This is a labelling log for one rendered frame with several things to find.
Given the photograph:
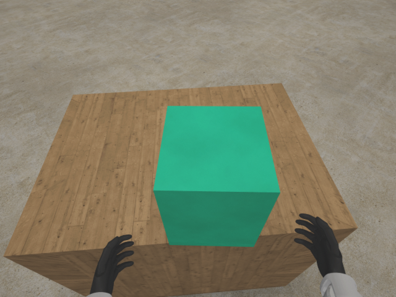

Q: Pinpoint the pedestal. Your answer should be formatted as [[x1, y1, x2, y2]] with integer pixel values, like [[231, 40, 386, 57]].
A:
[[3, 83, 358, 297]]

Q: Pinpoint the right robot hand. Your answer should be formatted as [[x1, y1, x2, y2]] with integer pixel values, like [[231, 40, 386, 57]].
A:
[[294, 213, 346, 278]]

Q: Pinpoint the left robot hand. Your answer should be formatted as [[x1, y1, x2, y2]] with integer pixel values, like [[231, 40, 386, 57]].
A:
[[90, 235, 134, 295]]

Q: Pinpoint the right robot forearm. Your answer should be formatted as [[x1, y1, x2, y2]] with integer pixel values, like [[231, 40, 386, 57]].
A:
[[320, 272, 362, 297]]

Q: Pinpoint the carton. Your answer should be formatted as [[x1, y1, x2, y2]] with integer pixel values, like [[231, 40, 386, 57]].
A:
[[153, 106, 280, 247]]

